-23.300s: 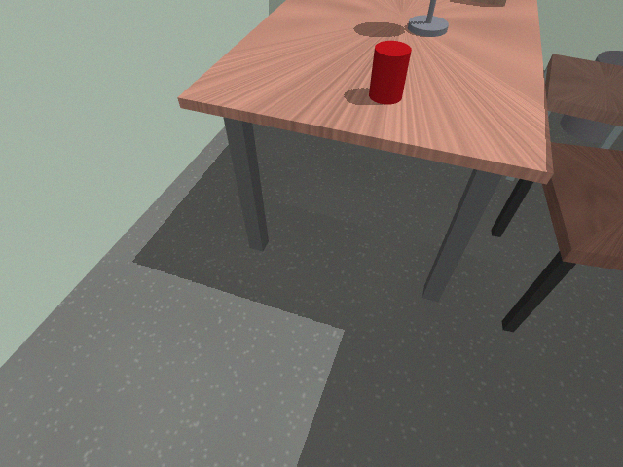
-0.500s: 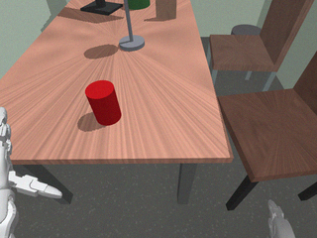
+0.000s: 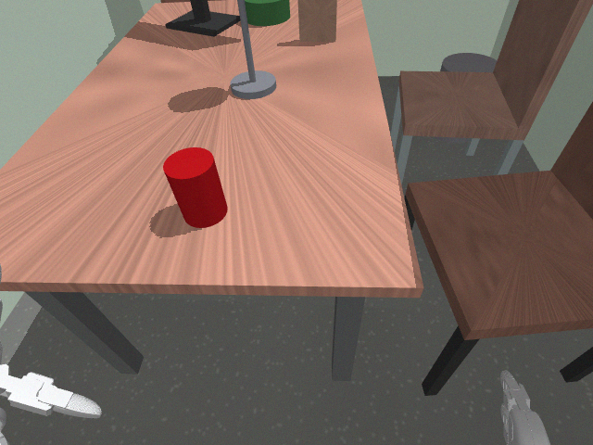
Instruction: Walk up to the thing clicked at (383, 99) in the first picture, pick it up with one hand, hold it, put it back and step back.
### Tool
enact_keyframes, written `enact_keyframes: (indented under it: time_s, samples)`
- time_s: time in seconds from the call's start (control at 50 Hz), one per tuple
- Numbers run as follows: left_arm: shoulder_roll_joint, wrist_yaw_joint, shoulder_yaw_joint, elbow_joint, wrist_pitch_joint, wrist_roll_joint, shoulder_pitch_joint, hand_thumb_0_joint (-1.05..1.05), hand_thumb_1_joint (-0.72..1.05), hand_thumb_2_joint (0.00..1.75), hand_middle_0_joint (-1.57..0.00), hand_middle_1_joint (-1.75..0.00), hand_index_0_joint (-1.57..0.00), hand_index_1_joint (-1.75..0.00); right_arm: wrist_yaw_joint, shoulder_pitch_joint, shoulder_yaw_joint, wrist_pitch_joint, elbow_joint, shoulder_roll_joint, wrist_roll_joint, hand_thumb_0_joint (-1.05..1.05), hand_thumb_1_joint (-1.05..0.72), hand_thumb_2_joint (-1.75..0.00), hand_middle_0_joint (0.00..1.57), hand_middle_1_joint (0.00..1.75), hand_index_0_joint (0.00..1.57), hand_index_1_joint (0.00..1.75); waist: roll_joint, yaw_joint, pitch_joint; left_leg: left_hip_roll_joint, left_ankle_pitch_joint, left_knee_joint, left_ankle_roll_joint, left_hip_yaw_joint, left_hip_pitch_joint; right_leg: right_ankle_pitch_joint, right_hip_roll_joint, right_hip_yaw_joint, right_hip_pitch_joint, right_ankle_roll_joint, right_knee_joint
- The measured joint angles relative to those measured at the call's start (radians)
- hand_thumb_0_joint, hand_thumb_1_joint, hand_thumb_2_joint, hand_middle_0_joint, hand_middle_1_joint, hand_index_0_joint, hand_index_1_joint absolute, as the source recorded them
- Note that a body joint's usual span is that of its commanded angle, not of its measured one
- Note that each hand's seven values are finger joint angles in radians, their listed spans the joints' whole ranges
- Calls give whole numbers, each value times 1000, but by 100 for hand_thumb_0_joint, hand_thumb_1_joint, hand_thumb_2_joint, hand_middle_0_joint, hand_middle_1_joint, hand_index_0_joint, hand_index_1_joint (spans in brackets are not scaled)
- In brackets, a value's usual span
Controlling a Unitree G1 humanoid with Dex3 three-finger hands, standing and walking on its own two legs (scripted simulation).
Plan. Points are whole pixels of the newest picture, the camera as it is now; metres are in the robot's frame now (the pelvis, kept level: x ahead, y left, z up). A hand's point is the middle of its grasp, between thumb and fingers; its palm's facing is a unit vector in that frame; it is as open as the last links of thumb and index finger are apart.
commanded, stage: home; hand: left
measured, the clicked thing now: (197, 188) +0.53 +0.24 +0.03
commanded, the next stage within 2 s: none
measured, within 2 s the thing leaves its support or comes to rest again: neither
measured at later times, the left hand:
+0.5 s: hand (160, 391) +0.19 +0.22 -0.03, palm faces +0.17 -0.95 -0.25, open 17.6 cm
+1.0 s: hand (194, 393) +0.21 +0.19 -0.09, palm faces +0.07 -0.97 -0.24, open 17.7 cm
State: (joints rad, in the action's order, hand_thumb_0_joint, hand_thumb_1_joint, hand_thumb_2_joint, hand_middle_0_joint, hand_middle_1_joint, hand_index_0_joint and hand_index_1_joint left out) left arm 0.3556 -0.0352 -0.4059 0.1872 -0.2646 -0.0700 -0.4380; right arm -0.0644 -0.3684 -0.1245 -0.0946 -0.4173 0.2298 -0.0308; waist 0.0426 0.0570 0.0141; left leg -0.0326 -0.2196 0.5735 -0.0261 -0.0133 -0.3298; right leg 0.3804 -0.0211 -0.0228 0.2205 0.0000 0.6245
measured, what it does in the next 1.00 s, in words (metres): stands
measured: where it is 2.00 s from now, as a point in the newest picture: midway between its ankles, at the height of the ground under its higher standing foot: outside the picture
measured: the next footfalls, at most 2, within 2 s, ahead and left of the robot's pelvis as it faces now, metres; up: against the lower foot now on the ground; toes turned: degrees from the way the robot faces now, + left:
none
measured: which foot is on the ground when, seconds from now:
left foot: down 0.00-1.00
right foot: down 0.00-1.00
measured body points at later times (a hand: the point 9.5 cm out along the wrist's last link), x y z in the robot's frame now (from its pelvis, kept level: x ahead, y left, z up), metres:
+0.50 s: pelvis +0.02 +0.02 +0.01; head +0.04 +0.01 +0.46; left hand +0.18 +0.27 -0.02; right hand +0.19 -0.22 -0.08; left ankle +0.05 +0.14 -0.73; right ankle -0.03 -0.11 -0.73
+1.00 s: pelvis +0.03 +0.02 +0.01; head +0.06 +0.02 +0.46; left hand +0.20 +0.24 -0.08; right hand +0.16 -0.22 -0.10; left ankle +0.05 +0.14 -0.73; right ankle -0.03 -0.11 -0.73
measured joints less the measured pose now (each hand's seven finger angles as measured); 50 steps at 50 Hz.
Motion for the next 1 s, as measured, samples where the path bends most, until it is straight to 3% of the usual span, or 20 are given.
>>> enact_keyframes:
  time_s: [0.1,0.2,0.3,0.4,0.62,0.74,1.0]
  samples:
    - [5,-2,6,-50,-24,8,12,-1,-56,4,-7,-6,-8,-6,-1,19,2,-15,-31,2,1,-1,45,-11,7,8,8,8,-6,-3,6,1,7,-25,0,-2,22,-10,-1,1,-22,1,-28]
    - [-20,-7,38,-129,-38,9,36,-1,-56,5,-6,-6,-7,-6,-3,57,58,-21,-62,-15,-1,-1,24,-29,10,14,11,14,-13,-4,15,3,13,-46,3,-6,32,-19,-3,4,-33,4,-53]
    - [-76,3,135,-209,-19,21,25,-1,-55,6,-5,-6,-7,-6,15,97,103,-21,-93,-58,11,-1,-8,-49,13,19,14,18,-19,-9,21,9,14,-60,8,-9,35,-26,-8,6,-39,10,-75]
    - [-128,9,231,-303,29,37,2,-1,-55,6,-5,-6,-7,-6,17,116,91,-15,-123,-59,19,0,-39,-64,16,23,16,22,-25,-17,22,14,10,-70,14,-15,41,-30,-14,10,-50,16,-98]
    - [-181,1,380,-616,111,60,118,-1,-59,4,-5,-5,-6,-5,-2,160,122,8,-165,-50,26,1,-79,-85,19,28,19,28,-61,-48,28,12,3,-65,18,-17,24,-35,-12,12,-42,20,-113]
    - [-190,-32,386,-708,137,65,178,-1,-59,3,-5,-5,-6,-4,-1,171,140,24,-226,-35,31,1,-86,-89,20,29,20,29,-61,-49,36,6,-10,-50,18,-19,21,-35,-7,15,-45,21,-117]
    - [-183,-61,402,-748,173,63,218,-1,-60,2,-4,-4,-5,-4,0,149,129,65,-265,-19,24,1,-89,-90,20,30,20,30,-40,-55,26,5,-12,-64,20,-30,34,-37,-7,26,-54,23,-132]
